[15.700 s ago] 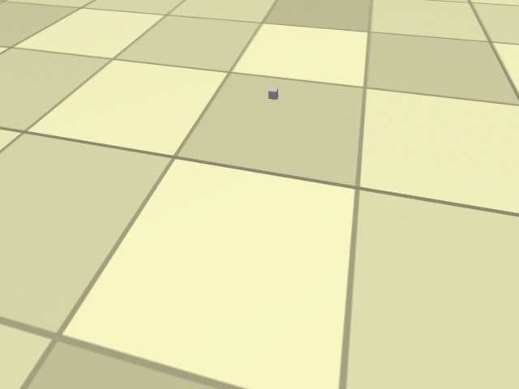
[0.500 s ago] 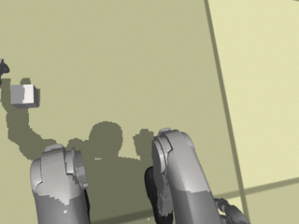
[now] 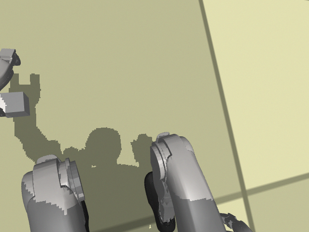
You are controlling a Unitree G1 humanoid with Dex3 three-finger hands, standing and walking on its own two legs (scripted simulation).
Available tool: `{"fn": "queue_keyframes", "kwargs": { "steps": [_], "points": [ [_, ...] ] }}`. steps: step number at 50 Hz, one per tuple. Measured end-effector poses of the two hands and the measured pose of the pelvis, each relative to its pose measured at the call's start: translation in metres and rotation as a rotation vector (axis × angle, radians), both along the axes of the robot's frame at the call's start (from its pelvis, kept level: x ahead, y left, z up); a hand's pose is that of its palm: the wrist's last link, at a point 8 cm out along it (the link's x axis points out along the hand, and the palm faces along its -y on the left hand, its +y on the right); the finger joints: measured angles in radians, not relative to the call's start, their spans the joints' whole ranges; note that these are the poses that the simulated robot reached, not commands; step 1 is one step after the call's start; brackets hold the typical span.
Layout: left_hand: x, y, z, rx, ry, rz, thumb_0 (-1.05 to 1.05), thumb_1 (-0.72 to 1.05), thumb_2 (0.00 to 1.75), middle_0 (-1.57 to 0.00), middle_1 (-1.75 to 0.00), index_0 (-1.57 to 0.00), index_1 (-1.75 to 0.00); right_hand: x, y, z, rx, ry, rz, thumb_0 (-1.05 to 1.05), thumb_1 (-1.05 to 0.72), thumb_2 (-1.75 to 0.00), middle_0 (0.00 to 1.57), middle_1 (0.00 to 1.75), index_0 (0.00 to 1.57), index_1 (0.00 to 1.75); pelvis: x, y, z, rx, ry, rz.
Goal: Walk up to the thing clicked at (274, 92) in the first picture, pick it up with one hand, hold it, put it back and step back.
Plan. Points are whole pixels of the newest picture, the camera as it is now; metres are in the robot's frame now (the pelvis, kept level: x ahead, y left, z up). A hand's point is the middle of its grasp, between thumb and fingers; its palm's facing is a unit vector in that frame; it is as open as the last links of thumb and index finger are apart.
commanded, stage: approach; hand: left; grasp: from above
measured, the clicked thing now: (15, 105) +0.48 +0.31 -0.29
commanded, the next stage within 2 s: close in in 0.38 s
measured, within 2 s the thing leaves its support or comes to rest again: neither
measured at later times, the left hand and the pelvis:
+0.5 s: hand out of the picture +0.46 +0.32 -0.17, palm faces -0.46 -0.04 -0.89, open 14.0 cm; pelvis +0.00 +0.00 +0.00, yaw +1 degrees
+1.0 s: hand (6, 105) +0.46 +0.30 -0.21, palm faces -0.50 -0.05 -0.87, open 14.1 cm; pelvis +0.00 +0.00 -0.01, yaw -1 degrees
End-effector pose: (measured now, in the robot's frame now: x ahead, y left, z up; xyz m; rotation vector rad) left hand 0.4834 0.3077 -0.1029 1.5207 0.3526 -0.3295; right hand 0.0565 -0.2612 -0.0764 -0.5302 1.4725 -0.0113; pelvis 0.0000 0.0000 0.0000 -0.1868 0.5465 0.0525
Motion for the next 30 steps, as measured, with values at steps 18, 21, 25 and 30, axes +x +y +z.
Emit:
{"fn": "queue_keyframes", "kwargs": {
  "steps": [18,21,25,30],
  "points": [
    [-0.022,0.015,-0.009,0.024,0.116,0.098,0.0,-0.54,1.02,-0.09,-1.03,-0.09,-1.03,-0.013,0.0,-0.007,0.034,0.018,0.002,0.0,-0.92,-0.9,0.21,0.3,0.2,0.3,-0.005,-0.004,0.0,0.022,-0.009,0.003],
    [-0.019,0.016,-0.008,0.009,0.085,0.068,0.0,-0.54,1.02,-0.09,-1.04,-0.09,-1.04,-0.01,-0.002,-0.006,0.02,0.025,0.017,0.0,-0.92,-0.9,0.21,0.3,0.21,0.3,-0.004,-0.003,-0.002,0.018,-0.014,0.005],
    [-0.014,0.016,-0.005,0.004,0.045,0.044,0.0,-0.53,1.03,-0.09,-1.05,-0.09,-1.05,-0.004,-0.004,-0.004,0.005,0.018,0.024,0.0,-0.92,-0.9,0.21,0.3,0.2,0.3,-0.002,-0.002,-0.004,0.01,-0.014,0.005],
    [-0.011,0.016,-0.003,0.018,0.037,0.048,0.0,-0.52,1.04,-0.09,-1.06,-0.1,-1.05,0.004,-0.002,-0.002,0.005,-0.006,0.027,0.0,-0.92,-0.9,0.21,0.3,0.2,0.3,-0.001,-0.001,-0.002,0.004,-0.007,0.004]
  ]
}}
